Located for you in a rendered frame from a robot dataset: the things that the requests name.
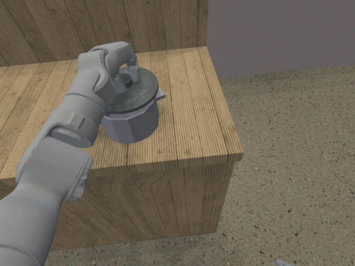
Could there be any lid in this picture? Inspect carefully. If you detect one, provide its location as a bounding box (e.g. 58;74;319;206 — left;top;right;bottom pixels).
106;67;159;114

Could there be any robot left upper arm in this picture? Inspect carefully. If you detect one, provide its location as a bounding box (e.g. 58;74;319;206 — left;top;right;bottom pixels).
0;136;93;266

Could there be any left robot hand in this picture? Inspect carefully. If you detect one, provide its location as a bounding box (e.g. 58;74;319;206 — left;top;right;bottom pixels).
92;41;140;95

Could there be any knob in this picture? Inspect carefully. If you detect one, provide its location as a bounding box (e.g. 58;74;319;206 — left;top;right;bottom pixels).
120;73;133;88

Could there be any robot left forearm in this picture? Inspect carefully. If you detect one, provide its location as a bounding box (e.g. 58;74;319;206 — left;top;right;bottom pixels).
16;47;120;185

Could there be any table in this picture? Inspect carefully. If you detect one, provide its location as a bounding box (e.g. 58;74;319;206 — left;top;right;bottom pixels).
0;0;244;252

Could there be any pot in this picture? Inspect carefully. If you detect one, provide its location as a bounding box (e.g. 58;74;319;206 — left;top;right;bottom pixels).
100;87;166;144

